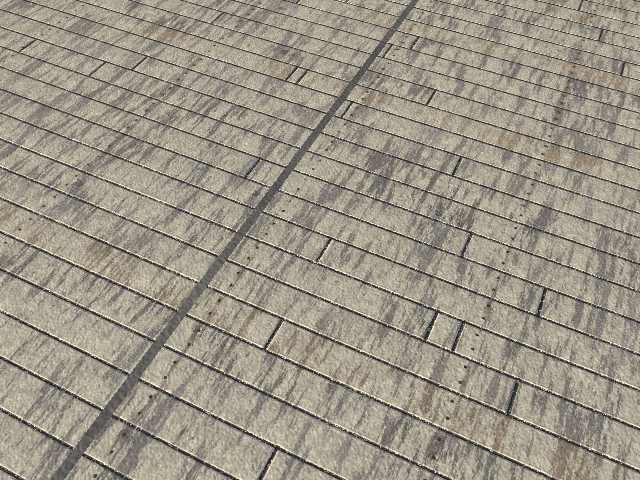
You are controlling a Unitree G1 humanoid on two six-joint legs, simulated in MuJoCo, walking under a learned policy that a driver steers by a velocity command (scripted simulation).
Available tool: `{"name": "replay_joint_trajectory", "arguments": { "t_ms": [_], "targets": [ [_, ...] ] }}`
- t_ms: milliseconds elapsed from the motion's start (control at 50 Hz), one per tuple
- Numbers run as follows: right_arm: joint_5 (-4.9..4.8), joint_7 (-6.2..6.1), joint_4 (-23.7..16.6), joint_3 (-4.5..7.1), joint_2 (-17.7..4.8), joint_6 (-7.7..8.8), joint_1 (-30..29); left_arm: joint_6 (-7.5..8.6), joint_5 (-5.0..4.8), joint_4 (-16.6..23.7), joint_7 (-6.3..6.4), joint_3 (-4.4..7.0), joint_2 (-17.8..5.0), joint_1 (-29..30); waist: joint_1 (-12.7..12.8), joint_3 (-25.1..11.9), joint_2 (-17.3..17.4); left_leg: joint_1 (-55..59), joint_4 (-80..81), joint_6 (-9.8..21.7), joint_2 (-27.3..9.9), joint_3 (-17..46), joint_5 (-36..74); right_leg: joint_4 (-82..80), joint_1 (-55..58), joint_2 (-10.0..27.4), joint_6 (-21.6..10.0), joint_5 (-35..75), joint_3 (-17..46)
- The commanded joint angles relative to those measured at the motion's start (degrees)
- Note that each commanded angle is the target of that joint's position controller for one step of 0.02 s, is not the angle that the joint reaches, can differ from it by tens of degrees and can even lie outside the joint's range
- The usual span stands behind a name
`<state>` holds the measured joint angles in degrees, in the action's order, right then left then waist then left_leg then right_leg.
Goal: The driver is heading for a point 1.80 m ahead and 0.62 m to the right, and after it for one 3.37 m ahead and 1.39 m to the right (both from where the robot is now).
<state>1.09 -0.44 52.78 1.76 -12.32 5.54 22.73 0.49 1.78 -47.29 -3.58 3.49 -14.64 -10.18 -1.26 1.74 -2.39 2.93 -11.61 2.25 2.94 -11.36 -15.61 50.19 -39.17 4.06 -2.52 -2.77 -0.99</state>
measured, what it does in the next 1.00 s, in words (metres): walks ahead, turning right: right foot, then left foot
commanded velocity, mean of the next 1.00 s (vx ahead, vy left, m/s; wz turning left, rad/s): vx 0.27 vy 0.00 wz -0.56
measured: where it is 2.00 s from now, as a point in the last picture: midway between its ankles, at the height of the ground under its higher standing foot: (460, 364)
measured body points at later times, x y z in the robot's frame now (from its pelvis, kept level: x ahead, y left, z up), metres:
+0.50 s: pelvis +0.26 -0.05 +0.00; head +0.30 -0.08 +0.45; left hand +0.36 +0.22 -0.12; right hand +0.35 -0.34 -0.12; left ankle +0.43 +0.09 -0.67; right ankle +0.22 -0.08 -0.74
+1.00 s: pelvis +0.39 -0.04 +0.00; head +0.42 -0.05 +0.45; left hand +0.65 +0.11 -0.12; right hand +0.33 -0.33 -0.10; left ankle +0.50 -0.01 -0.74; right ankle +0.31 -0.14 -0.68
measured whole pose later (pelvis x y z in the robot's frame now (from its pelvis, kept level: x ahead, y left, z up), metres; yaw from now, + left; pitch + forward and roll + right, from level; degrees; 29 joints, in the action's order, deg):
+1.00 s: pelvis +0.39 -0.04 +0.00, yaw -36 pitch +0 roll -1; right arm 1.6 -1.6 42.0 1.2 -15.2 -0.1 12.1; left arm -4.6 1.4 -41.7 -2.0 3.7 -18.1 -11.3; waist -0.6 3.5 -1.5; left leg -16.9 -23.9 2.7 -1.7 -7.2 -6.7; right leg 57.5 -26.1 -1.8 1.1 -23.9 2.2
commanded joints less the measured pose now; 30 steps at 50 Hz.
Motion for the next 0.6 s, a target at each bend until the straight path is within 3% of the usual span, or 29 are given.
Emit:
{"name": "replay_joint_trajectory", "arguments": {
  "t_ms": [20, 60, 100, 140, 160, 180, 200, 220, 240, 260, 280, 300, 320, 360, 380, 400, 420, 500, 600],
  "targets": [
    [-0.12, -0.48, -2.12, 1.27, -7.11, 0.96, -0.32, 0.83, 0.11, 6.25, -0.84, -0.88, -0.43, 8.15, -0.39, 5.13, 5.82, -4.77, 4.00, 4.89, -15.75, 1.86, 30.49, -9.07, 2.07, -0.72, -1.21, 3.52, -4.21],
    [-0.07, -0.87, -1.02, 1.45, -8.11, 0.59, 1.02, 0.79, 0.21, 7.18, -0.82, -0.93, -0.86, 9.25, -0.17, 4.56, 5.62, -0.64, 1.10, 4.32, -16.73, 0.33, 38.94, -12.77, 4.13, -2.22, -3.13, 1.43, -6.01],
    [0.11, -1.38, -0.56, 1.76, -9.79, 0.00, 0.76, 0.64, 0.36, 6.84, -0.28, -0.53, -1.96, 6.52, 1.47, 1.52, 7.25, 3.51, -6.73, 3.53, -17.24, -1.46, 57.27, -13.78, 8.87, -5.70, -5.67, -3.83, -8.31],
    [0.51, -1.70, -0.70, 2.30, -11.76, -1.24, 0.16, 0.90, 0.50, 4.53, 0.36, 0.61, -4.37, -2.59, 5.59, -4.45, 8.26, 3.56, -22.67, 3.51, -17.68, -2.16, 64.24, -15.46, 19.41, -9.41, -8.58, -9.73, -8.45],
    [0.34, -1.54, -1.20, 2.41, -12.23, -1.68, -0.37, 1.35, 1.00, 1.95, 0.97, 1.73, -6.41, -10.87, 9.49, -8.94, 6.23, -2.42, -35.85, 2.60, -16.62, -2.87, 55.00, -20.07, 31.41, -10.10, -10.53, -9.18, -6.27],
    [0.63, -1.08, -2.94, 1.75, -9.32, -1.54, 0.97, 1.32, 1.29, 0.87, 2.02, 3.38, -11.71, -16.35, 10.29, -14.05, -0.86, -15.53, -53.87, 1.28, -13.51, -2.92, 25.17, -21.33, 44.58, 2.04, -13.75, -15.49, 9.36],
    [-0.49, 0.17, -7.14, 1.09, -5.28, -1.17, 2.50, 0.89, 0.40, 2.57, 2.18, 4.55, -16.96, -12.73, 5.55, -18.64, -12.72, -39.20, -73.47, -1.78, -0.05, 4.47, -17.09, -29.67, 58.04, 16.29, -24.24, -13.70, 44.15],
    [0.22, 0.34, -8.24, 1.72, -9.42, -0.53, -5.80, 0.25, -1.01, 2.57, 2.49, 4.36, -14.73, -12.88, 8.51, -15.06, -1.29, -46.14, -74.35, -1.07, -3.20, 14.16, -11.26, -33.63, 56.21, 14.48, -22.14, -12.80, 41.28],
    [-0.44, 0.60, -9.38, 1.36, -8.79, 0.29, -7.80, 0.28, -1.27, 2.17, 3.04, 3.70, -12.52, -9.80, 6.39, -7.87, 0.80, -46.75, -69.86, -0.68, -6.06, 14.12, -4.99, -34.40, 48.57, 13.62, -19.97, -8.10, 32.95],
    [-0.31, 0.41, -8.70, 1.30, -8.50, 0.62, -7.14, 0.57, -1.24, 1.88, 3.11, 3.00, -9.91, -8.00, 3.58, -3.49, 5.20, -43.12, -63.96, -0.84, -7.95, 13.69, -2.45, -35.24, 40.74, 10.97, -17.29, -0.22, 27.77],
    [0.68, 0.28, -8.30, 1.30, -8.05, -0.22, -6.86, 0.95, -1.59, 2.14, 3.18, 2.54, -8.54, -5.78, 1.49, -1.66, 7.14, -39.45, -60.57, -1.30, -9.03, 13.93, -1.85, -35.93, 35.53, 7.49, -14.89, 4.43, 22.74],
    [1.47, 0.38, -8.21, 1.02, -7.42, -1.44, -4.50, 1.42, -1.74, 2.39, 3.25, 2.25, -8.10, -5.02, -0.04, -2.41, 4.06, -35.68, -58.44, -2.33, -9.31, 13.87, -2.20, -36.64, 31.78, 6.78, -15.34, 8.54, 20.84],
    [1.90, 0.49, -8.31, 1.05, -7.39, -2.47, -4.49, 2.09, -1.91, 2.20, 3.09, 2.03, -7.53, -5.35, -0.55, -2.33, 3.68, -34.53, -56.77, -3.10, -9.59, 13.80, -2.89, -36.96, 30.29, 5.52, -15.31, 11.49, 19.52],
    [1.72, 0.58, -8.78, 1.02, -6.63, -3.67, -5.46, 2.91, -1.86, 1.83, 2.99, 2.21, -8.82, -6.27, -1.05, -1.25, 3.78, -34.57, -52.61, -4.66, -9.04, 12.28, -1.47, -36.11, 28.16, 3.39, -14.40, 23.42, 15.55],
    [1.67, 0.65, -8.92, 1.15, -6.64, -4.28, -6.89, 2.83, -1.90, 2.01, 3.08, 2.21, -8.76, -6.15, -0.77, -1.68, 4.55, -35.48, -52.09, -4.88, -8.51, 11.41, 1.59, -35.55, 28.27, 0.81, -11.50, 25.69, 13.36],
    [1.33, 0.60, -10.08, 0.92, -5.98, -4.42, -7.32, 2.88, -1.82, 1.71, 3.14, 2.45, -10.48, -8.51, -0.59, -1.67, 1.00, -35.44, -49.09, -5.34, -8.23, 11.29, 2.49, -33.69, 27.87, 2.08, -11.76, 36.25, 13.29],
    [1.22, 0.44, -10.86, 0.85, -6.44, -4.42, -9.71, 2.69, -1.93, 1.15, 3.19, 2.46, -10.02, -10.14, 0.40, -1.26, 0.31, -36.68, -47.39, -5.66, -7.98, 10.88, 3.65, -32.41, 28.96, 1.53, -10.55, 41.47, 12.87],
    [0.81, 0.48, -13.36, 0.62, -7.05, -4.38, -17.00, 1.17, -1.94, 1.08, 4.16, 2.33, -9.72, -13.36, 3.64, -3.05, -1.39, -39.33, -38.78, -5.51, -5.40, 11.05, 9.11, -29.05, 34.64, -0.58, -7.17, 40.10, 14.09],
    [0.03, 0.08, -15.13, 0.09, -8.38, -3.85, -21.66, -0.27, -1.07, 1.66, 5.16, 2.59, -10.17, -15.10, 5.61, -2.98, -2.38, -38.45, -29.11, -3.98, -2.20, 12.76, 8.15, -23.62, 40.50, 0.74, -6.51, 39.08, 19.70]
  ]
}}
Keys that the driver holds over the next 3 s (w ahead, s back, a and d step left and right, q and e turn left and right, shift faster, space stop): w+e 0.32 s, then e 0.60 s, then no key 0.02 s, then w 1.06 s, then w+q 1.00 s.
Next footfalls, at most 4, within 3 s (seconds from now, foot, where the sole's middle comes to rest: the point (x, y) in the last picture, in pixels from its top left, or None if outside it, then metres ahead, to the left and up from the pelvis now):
0.16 right None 0.26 -0.09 -0.78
0.70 left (335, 454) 0.53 -0.03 -0.78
1.14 right None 0.35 -0.15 -0.78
1.58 left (398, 369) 0.73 -0.18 -0.78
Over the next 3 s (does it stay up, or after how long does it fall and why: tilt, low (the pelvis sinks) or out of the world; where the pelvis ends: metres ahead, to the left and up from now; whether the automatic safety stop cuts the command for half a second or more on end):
stays up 1.19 -0.53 0.00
